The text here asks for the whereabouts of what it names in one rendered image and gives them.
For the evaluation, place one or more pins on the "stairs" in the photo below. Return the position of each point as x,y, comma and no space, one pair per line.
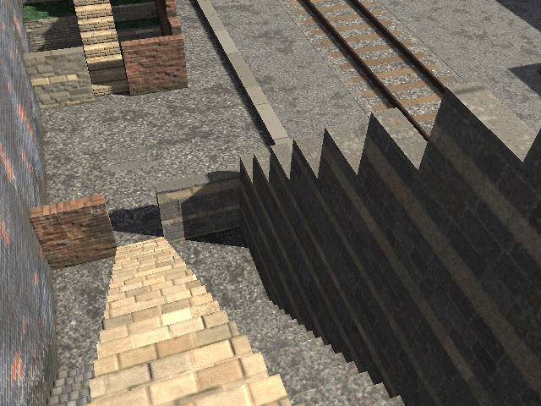
165,342
102,50

